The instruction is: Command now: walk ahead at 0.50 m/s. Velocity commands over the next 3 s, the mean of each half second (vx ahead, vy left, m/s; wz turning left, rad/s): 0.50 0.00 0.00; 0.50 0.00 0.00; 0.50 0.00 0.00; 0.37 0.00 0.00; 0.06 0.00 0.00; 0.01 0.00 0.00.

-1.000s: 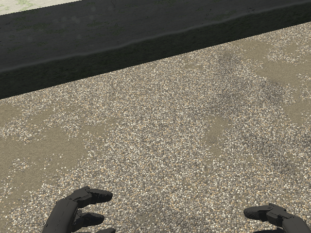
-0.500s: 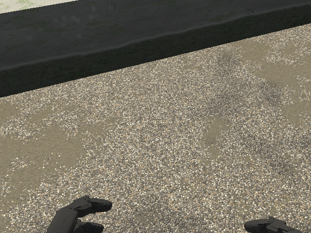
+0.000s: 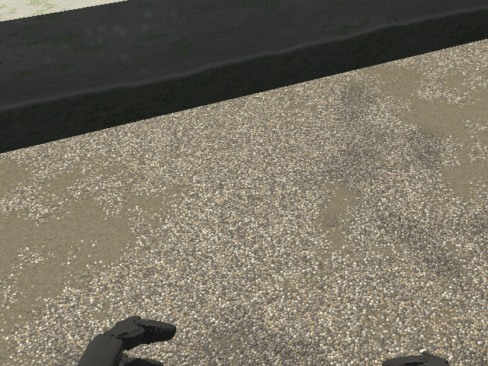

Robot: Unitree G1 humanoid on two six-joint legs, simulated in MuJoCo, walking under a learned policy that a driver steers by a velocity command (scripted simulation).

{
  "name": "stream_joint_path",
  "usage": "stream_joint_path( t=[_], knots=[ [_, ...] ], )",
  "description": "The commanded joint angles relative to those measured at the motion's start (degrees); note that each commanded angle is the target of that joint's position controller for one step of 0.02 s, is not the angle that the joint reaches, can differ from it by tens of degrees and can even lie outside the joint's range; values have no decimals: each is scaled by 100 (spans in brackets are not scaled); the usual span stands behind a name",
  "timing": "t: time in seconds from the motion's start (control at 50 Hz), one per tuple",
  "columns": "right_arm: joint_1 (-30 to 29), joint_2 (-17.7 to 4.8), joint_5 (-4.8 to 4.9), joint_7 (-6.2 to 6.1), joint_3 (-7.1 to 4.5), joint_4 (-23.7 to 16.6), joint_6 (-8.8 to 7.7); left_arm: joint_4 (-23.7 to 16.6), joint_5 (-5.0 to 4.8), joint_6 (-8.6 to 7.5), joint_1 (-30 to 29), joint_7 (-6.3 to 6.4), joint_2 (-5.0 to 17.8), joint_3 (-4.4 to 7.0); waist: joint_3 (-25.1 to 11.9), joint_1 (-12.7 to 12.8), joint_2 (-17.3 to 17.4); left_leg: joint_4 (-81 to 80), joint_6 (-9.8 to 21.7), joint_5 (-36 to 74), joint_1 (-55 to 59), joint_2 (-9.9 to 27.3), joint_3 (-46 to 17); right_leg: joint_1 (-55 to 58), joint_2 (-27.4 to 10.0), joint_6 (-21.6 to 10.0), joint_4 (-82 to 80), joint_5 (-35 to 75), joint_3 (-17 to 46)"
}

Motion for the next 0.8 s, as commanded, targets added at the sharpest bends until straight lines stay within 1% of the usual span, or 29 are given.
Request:
stream_joint_path(
  t=[0.02, 0.4, 0.42, 0.44, 0.48, 0.58, 0.6, 0.64, 0.68, 0.8],
  knots=[
    [-378, -527, -4, -4, -185, -527, -85, -603, 8, -98, -639, 32, 459, 172, -556, -8, 27, -289, 103, 950, 740, 733, -761, -378, -613, -229, -217, 1554, 323],
    [-300, -527, -14, 2, -159, -376, -59, -610, 21, -89, -554, 75, 431, 162, -476, -44, -7, -437, 123, 797, 682, 713, -857, -319, -632, -190, -356, 1411, 233],
    [-420, -436, -100, 0, -142, -364, -96, -573, 60, -89, -607, 61, 374, 157, -545, 34, -21, -441, 105, 540, 576, 684, -821, -256, -668, -218, -391, 976, 305],
    [-458, -445, -85, -1, -146, -391, -119, -583, 49, -81, -635, 46, 386, 158, -456, 11, -28, -458, 95, 462, 544, 670, -827, -349, -648, -230, -390, 821, 318],
    [-460, -454, -60, -11, -150, -386, -141, -554, 36, -81, -602, 36, 382, 164, -410, 19, -29, -462, 109, 473, 536, 677, -835, -420, -649, -233, -408, 779, 331],
    [-390, -455, -47, -34, -159, -351, -142, -492, 33, -110, -577, 31, 390, 173, -466, -2, -82, -424, 128, 700, 664, 680, -839, -429, -657, -252, -426, 951, 345],
    [-262, -529, 33, -29, -169, -352, -106, -522, -5, -107, -512, 40, 428, 172, -431, -78, -55, -443, 146, 932, 769, 708, -887, -442, -640, -232, -402, 1399, 291],
    [-224, -519, 11, -22, -167, -314, -70, -509, 13, -113, -486, 62, 422, 170, -500, -58, -45, -431, 154, 1083, 812, 710, -879, -321, -658, -216, -412, 1625, 264],
    [-243, -502, -6, -12, -162, -313, -58, -522, 25, -105, -499, 72, 408, 163, -524, -52, -31, -442, 140, 1085, 813, 699, -880, -268, -658, -211, -425, 1620, 247],
    [-274, -496, -11, 8, -151, -298, -53, -539, 35, -81, -476, 85, 404, 158, -496, -29, 30, -497, 134, 1052, 738, 686, -904, -210, -655, -186, -456, 1501, 204]
  ],
)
